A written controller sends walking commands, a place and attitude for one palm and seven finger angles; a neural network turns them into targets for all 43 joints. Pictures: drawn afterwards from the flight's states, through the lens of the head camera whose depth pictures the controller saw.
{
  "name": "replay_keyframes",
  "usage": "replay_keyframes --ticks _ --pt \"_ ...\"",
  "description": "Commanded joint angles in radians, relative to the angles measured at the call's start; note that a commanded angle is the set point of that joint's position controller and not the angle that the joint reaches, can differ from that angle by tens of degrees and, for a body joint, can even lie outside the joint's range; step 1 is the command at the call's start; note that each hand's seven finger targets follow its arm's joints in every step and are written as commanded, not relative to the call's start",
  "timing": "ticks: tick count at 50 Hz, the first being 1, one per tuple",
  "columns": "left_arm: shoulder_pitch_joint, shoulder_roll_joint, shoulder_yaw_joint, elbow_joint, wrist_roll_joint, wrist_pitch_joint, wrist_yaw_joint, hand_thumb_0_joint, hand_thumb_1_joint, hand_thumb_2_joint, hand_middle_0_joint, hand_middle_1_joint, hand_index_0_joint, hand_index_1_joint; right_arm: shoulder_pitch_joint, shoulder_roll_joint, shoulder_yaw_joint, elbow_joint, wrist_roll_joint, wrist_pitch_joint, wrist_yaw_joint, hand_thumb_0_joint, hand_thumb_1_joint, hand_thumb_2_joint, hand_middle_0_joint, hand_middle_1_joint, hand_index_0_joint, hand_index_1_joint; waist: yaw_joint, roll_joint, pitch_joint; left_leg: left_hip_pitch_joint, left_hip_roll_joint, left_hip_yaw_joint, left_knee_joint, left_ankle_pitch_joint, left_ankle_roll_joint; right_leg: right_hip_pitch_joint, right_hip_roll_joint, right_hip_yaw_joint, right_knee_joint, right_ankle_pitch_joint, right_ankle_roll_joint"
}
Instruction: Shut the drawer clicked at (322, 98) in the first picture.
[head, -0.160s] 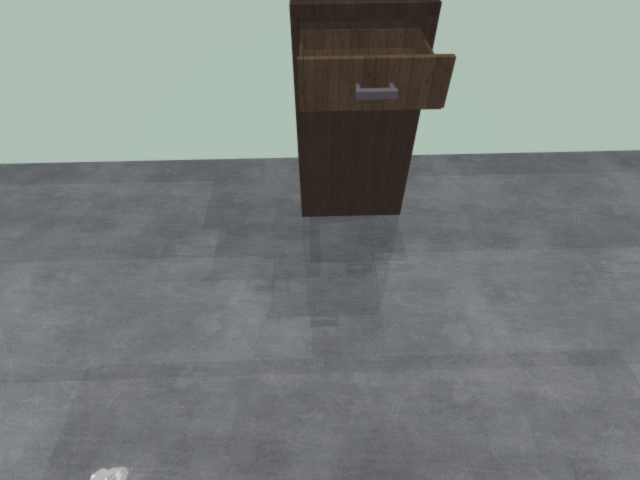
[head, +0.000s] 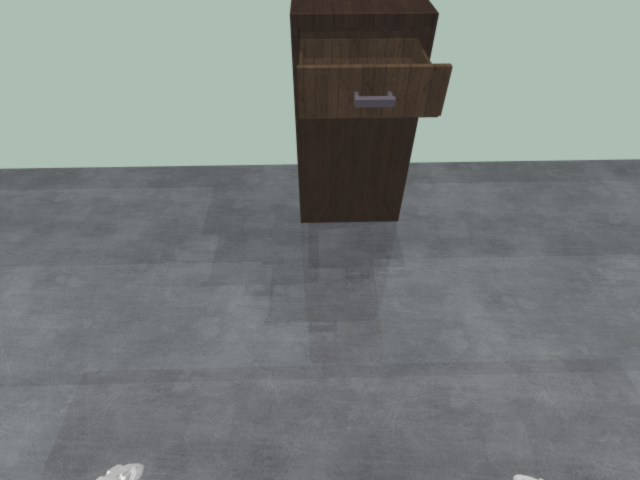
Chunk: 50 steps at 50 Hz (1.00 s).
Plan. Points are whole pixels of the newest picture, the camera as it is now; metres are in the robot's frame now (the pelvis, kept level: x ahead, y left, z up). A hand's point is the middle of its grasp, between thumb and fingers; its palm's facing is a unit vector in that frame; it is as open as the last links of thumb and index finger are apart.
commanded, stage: stand and wait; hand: left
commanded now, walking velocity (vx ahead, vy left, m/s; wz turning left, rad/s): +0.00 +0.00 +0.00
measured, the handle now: (373, 98) +1.03 -0.08 -0.01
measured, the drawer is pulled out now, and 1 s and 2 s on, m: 0.29 0.29 0.29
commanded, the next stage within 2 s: look at it before walking up in 0.66 s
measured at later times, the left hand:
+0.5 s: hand out of the picture +0.05 +0.24 -0.15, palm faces -0.02 -0.94 -0.33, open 7.4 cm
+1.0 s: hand out of the picture +0.06 +0.24 -0.15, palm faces -0.03 -0.95 -0.32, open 7.4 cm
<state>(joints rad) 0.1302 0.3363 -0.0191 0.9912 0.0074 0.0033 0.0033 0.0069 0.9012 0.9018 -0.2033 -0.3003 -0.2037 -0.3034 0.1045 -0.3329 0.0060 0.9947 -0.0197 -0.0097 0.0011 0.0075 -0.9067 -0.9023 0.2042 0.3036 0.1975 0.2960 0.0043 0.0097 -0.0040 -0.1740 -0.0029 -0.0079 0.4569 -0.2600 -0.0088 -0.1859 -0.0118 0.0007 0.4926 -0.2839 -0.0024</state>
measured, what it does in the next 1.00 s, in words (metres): stands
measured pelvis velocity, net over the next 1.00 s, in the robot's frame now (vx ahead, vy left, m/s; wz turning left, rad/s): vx -0.01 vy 0.00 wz -0.01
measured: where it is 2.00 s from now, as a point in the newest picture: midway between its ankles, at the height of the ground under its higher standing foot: outside the picture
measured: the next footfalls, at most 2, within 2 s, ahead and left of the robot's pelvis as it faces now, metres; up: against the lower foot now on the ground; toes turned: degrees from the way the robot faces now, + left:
none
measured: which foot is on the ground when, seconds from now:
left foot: down 0.00-1.00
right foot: down 0.00-1.00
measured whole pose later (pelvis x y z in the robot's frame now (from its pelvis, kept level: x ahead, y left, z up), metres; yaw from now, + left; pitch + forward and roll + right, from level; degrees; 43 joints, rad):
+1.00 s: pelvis -0.01 +0.00 +0.01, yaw -1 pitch -2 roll +0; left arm 0.15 0.32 -0.01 1.08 0.01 0.00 0.00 0.01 0.90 0.90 -0.20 -0.30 -0.20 -0.30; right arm 0.14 -0.32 0.00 1.11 -0.01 -0.01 0.00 0.01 -0.91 -0.90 0.20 0.30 0.20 0.30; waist 0.00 0.00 0.01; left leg -0.15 0.01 0.00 0.38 -0.20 -0.02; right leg -0.16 0.00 0.01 0.40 -0.21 -0.01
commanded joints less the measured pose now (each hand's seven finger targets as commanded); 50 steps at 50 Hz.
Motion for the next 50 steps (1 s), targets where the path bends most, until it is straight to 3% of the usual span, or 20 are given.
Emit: replay_keyframes --ticks 1,14,50 --pt "-0.038 0.212 0.055 -0.053 0.005 -0.027 0.01 0.0 0.9 0.9 -0.2 -0.3 -0.2 -0.3 -0.044 -0.194 -0.045 -0.057 0.002 -0.027 -0.019 0.0 -0.9 -0.9 0.2 0.3 0.2 0.3 -0.003 -0.021 -0.041 0.022 0.107 -0.074 -0.078 0.228 0.043 0.008 -0.099 0.092 -0.096 0.225 -0.038" --pt "-0.022 0.201 0.054 -0.01 0.003 -0.029 0.008 0.0 0.9 0.9 -0.2 -0.3 -0.2 -0.3 -0.02 -0.184 -0.041 -0.006 0.006 -0.026 -0.018 0.0 -0.9 -0.9 0.2 0.3 0.2 0.3 -0.004 -0.019 -0.028 0.019 0.109 -0.078 -0.103 0.159 0.035 0.005 -0.101 0.112 -0.147 0.143 -0.037" --pt "-0.004 0.186 0.049 0.035 0.004 -0.032 0.009 0.0 0.9 0.9 -0.2 -0.3 -0.2 -0.3 0.001 -0.181 -0.037 0.051 0.009 -0.03 -0.016 0.0 -0.9 -0.9 0.2 0.3 0.2 0.3 0.0 -0.011 -0.013 0.036 0.123 -0.082 -0.147 0.171 0.031 0.015 -0.1 0.112 -0.175 0.158 -0.027"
